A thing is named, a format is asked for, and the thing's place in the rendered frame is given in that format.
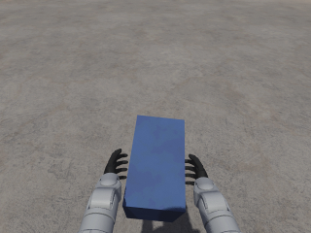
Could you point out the carton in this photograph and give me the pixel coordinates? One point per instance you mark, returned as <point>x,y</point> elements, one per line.
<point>155,187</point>

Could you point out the robot right hand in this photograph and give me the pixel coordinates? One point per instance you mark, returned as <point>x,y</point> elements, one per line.
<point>197,169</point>

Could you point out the robot left hand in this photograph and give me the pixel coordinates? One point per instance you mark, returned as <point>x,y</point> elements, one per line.
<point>113,164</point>

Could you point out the robot left forearm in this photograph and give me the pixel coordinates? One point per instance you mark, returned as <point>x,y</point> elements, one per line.
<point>102,205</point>

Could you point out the robot right forearm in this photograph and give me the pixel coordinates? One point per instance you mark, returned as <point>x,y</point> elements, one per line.
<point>216,215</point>

